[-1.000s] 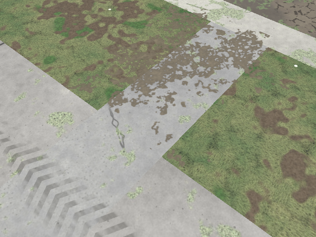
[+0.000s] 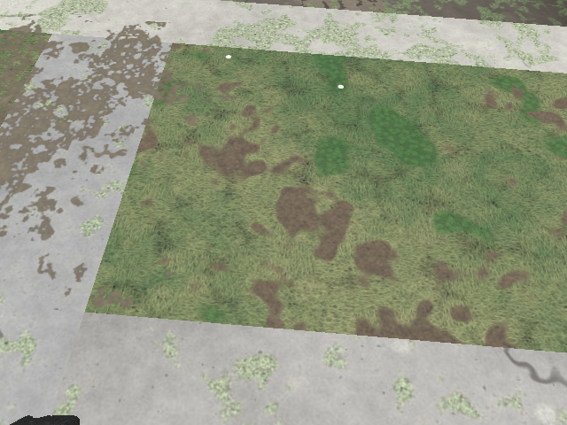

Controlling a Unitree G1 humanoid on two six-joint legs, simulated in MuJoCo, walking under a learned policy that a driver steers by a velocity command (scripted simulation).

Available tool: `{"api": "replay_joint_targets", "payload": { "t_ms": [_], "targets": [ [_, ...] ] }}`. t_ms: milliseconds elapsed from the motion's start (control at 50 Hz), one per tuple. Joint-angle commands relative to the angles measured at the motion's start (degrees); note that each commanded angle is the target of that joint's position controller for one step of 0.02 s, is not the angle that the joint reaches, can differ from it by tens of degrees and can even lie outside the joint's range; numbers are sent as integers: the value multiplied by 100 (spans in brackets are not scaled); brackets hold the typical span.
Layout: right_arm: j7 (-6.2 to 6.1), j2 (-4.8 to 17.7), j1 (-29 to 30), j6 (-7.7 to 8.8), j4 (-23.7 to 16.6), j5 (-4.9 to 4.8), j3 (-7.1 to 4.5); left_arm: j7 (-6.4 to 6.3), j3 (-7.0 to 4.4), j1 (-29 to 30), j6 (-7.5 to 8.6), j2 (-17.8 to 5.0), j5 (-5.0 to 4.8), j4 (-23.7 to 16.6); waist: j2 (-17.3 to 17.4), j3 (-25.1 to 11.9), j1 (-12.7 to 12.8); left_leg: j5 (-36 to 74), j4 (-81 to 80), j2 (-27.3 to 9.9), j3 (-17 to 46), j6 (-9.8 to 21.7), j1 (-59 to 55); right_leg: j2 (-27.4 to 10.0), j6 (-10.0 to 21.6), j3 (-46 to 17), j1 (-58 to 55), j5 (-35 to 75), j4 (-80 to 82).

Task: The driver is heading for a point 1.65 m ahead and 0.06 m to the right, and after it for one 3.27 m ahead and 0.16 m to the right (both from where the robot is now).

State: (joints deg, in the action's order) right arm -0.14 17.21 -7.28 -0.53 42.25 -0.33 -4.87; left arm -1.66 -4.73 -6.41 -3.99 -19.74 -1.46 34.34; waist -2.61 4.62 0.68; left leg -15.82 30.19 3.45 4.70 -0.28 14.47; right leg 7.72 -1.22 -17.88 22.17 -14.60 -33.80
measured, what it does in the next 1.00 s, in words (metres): steps on the spot, turning right: right foot, then left foot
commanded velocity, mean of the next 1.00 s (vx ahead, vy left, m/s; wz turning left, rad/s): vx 0.10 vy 0.00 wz -0.29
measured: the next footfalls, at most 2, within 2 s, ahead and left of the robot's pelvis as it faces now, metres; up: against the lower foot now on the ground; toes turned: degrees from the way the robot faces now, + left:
right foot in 0.48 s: -0.04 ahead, -0.14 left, +0.00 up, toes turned -14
left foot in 0.86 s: +0.15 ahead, +0.03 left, +0.00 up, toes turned -14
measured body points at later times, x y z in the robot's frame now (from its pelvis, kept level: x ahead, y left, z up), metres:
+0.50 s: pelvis -0.03 -0.03 +0.01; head -0.03 -0.05 +0.46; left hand +0.16 +0.21 -0.08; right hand -0.02 -0.33 -0.11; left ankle -0.01 +0.11 -0.73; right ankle -0.08 -0.13 -0.73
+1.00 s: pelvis +0.04 -0.06 +0.00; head +0.06 -0.06 +0.45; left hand +0.19 +0.18 -0.13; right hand +0.14 -0.35 -0.09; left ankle +0.12 +0.04 -0.73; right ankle -0.08 -0.13 -0.73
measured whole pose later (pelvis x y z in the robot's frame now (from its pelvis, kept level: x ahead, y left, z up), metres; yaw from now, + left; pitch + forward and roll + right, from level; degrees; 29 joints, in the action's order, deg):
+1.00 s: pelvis +0.04 -0.06 +0.00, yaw -16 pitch +0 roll +1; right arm -0.1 14.6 -5.8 0.2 42.0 0.2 -1.8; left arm -1.0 -1.5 -14.7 0.0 -15.4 0.4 47.3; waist -1.2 2.1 0.9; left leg -11.4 29.7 -0.2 -1.8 0.5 18.5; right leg 1.5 1.5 -1.2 3.5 -23.1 -26.7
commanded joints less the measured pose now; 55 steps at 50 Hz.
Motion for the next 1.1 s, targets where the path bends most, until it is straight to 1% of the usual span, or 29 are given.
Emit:
{"api": "replay_joint_targets", "payload": {
  "t_ms": [20, 40, 80, 100, 140, 180, 260, 340, 380, 440, 460, 480, 500, 520, 540, 560, 580, 620, 660, 720, 820, 860, 880, 900, 920, 940, 960, 1020, 1100],
  "targets": [
    [-61, 1097, -77, -6, -499, 396, -241, -81, -366, -661, 143, -969, 93, -134, 1640, -1117, 86, 4562, -1022, -2848, 2411, 1722, -280, 311, -226, 275, 511, -2732, -2886],
    [-69, 906, 342, 8, -615, 390, -161, -105, -485, -779, 107, -1256, 31, 13, 1156, -937, 291, 4017, -1040, -2580, 1875, 1641, -32, 102, -276, 327, 451, -2330, -3852],
    [-123, 585, 658, -2, -703, 146, -54, -155, -466, -951, -44, -1032, 14, 265, 886, -758, 360, 2049, -1065, -1761, 943, 1081, -128, -1, -378, 534, 690, -1340, -4480],
    [-169, 503, 613, -9, -708, 53, -7, -124, -422, -941, -84, -902, 1, 244, 926, -663, 280, 901, -1223, -1614, 826, 1014, -248, -79, -445, 639, 893, -986, -4634],
    [-295, 469, 319, -42, -727, 70, 47, -76, -352, -671, -13, -776, -42, 79, 1243, -484, 9, -520, -1580, -1485, 737, 1011, -599, -211, -541, 1095, 1311, -609, -4341],
    [-370, 582, -209, -19, -660, 118, 19, -90, -302, -371, 80, -714, -45, -46, 1309, -471, -322, -1149, -1754, -1587, 871, 1031, -1307, -408, -593, 1277, 1638, -558, -3505],
    [-350, 878, -721, 103, -525, 34, -117, -42, -201, -310, 206, -522, 8, -142, 1282, -409, -516, -1689, -2113, -2038, 1098, 1151, -1697, -822, -518, 1471, 1552, -945, -2478],
    [-197, 981, -535, 192, -498, -62, -166, 70, -51, -691, 331, -214, 68, 2, 1213, -230, -250, -1545, -2429, -1958, 607, 1165, -596, -969, -144, 1805, 232, -1115, -1253],
    [-95, 1031, -505, 238, -446, -109, -183, 136, -14, -873, 395, -190, 65, 134, 1219, -153, -139, -1315, -2452, -1907, 364, 1206, -76, -917, 68, 1994, -506, -1097, -598],
    [19, 916, -350, 180, -393, -167, -126, 185, 16, -1353, 426, -115, 67, 439, 826, -186, 190, -903, -1776, -1697, -19, 1095, 356, -753, 373, 2197, -1622, 114, 1090],
    [53, 668, -406, 179, -350, -124, -36, 168, -3, -1629, 410, -175, 70, 571, 619, -346, 300, -700, -1230, -1468, -260, 880, 664, -640, 412, 2162, -2257, 119, 1358],
    [133, 197, -370, 222, -387, 5, 138, 129, -39, -1928, 387, -355, 65, 598, 56, -657, 367, -713, -63, -1060, -753, 450, 1172, -1299, 501, 1203, -2970, 52, 1548],
    [197, -60, -329, 275, -686, 239, 239, 68, -147, -1850, 358, -1103, 76, 370, -1315, -745, 131, -1856, 1536, -422, -1210, -96, 2286, -2657, 1129, -714, -3061, 503, 1721],
    [115, 614, -67, 285, -723, 55, 43, 118, -211, -1711, 440, -1248, 231, 315, -823, -372, 377, -1975, 2482, -536, -675, -137, 2516, -3112, 1856, -1234, -2064, -70, 2173],
    [87, 847, -133, 254, -650, -71, -38, 139, -107, -1358, 525, -921, 226, 288, -667, -51, 199, -1509, 2792, -730, -460, -116, 2600, -2783, 1734, -832, -1879, -462, 2305],
    [75, 853, -257, 212, -525, -77, -56, 146, -12, -1083, 582, -625, 174, 295, -722, 110, 96, -1040, 2809, -794, -398, -112, 2655, -2429, 1487, -387, -1835, -566, 2383],
    [43, 853, -330, 181, -417, -20, -71, 138, 40, -929, 602, -511, 154, 283, -701, 128, 56, -651, 2771, -835, -372, -146, 2646, -2250, 1326, -90, -1862, -235, 2427],
    [36, 692, -478, 193, -303, 62, -48, 83, 112, -821, 629, -367, 210, 323, -498, -37, -107, 26, 2746, -804, -396, -243, 2238, -2030, 1230, 519, -1749, 1829, 2265],
    [50, 415, -582, 211, -204, 71, 35, 41, 166, -720, 638, -183, 263, 371, -330, -380, -202, 490, 2132, -821, -415, -314, 1666, -1780, 1140, 1165, -1705, 3160, 1960],
    [59, 233, -72, 183, -342, 58, 142, 29, 122, -901, 583, -341, 228, 531, -401, -460, 40, 724, 1083, -711, -526, -325, 1119, -1715, 1111, 1360, -1680, 3734, 1755],
    [53, 405, 80, 143, -432, 32, 123, 86, 91, -877, 492, -409, 108, 770, -318, -443, 33, 466, 193, -588, -505, -67, 701, -1966, 1219, 926, -1834, 3624, 1369],
    [8, 519, -173, 187, -359, 122, 98, 93, 130, -928, 508, -279, 100, 900, 55, -601, -168, 2153, -804, -659, -347, 146, -297, -1675, 885, 968, -1637, 3091, 1059],
    [-66, 896, -312, 193, -364, 140, 20, 99, 153, -1150, 575, -211, 258, 922, 446, -939, -40, 4040, -503, -1088, 61, 309, -1123, -1326, 598, 1168, -1365, 2502, 778],
    [-91, 865, -290, 171, -291, 120, 29, 87, 166, -1726, 600, -112, 275, 1046, 931, -1391, 248, 4437, -10, -1305, 254, 783, -1782, -1102, 306, 1257, -977, 1634, 889],
    [-64, 504, -161, 133, -339, 48, 93, 64, 180, -1469, 575, -201, 256, 1121, 749, -1305, -3, 4198, 25, -1228, 243, 909, -1686, -1001, 146, 1349, -963, 1126, 940],
    [-44, 368, -42, 103, -314, 24, 132, 60, 171, -1242, 522, -223, 215, 1070, 739, -1134, -38, 3781, -1, -1122, 187, 848, -1506, -952, 105, 1392, -892, 988, 982],
    [-24, 368, 60, 94, -337, 40, 142, 39, 155, -1178, 467, -263, 175, 1097, 571, -997, -66, 3550, -13, -1025, 117, 780, -1315, -946, 125, 1412, -907, 1104, 924],
    [51, 428, 154, 191, -257, 48, 136, -5, 121, -1185, 288, -307, 188, 1128, 511, -962, -22, 3437, 15, -932, -5, 685, -961, -963, 177, 1379, -1246, 1440, 920],
    [84, 402, 303, 214, -126, 45, 156, -18, 117, -1173, 201, -255, 188, 1242, 393, -938, 2, 3193, 12, -874, -88, 627, -780, -995, 208, 1375, -1471, 1575, 920]
  ]
}}
Velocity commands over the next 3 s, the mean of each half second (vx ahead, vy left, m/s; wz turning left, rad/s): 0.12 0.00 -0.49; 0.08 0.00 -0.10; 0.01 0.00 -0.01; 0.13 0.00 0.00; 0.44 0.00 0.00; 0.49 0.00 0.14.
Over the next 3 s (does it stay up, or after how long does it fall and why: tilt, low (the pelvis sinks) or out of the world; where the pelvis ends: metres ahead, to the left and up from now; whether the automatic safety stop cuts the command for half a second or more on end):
stays up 0.59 -0.18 0.00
